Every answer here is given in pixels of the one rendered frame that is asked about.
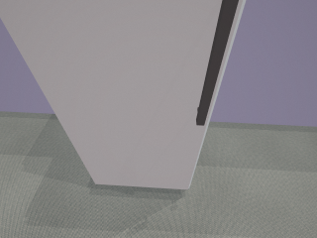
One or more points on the fridge door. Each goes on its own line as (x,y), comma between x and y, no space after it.
(124,79)

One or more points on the handle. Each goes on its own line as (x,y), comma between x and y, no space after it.
(222,33)

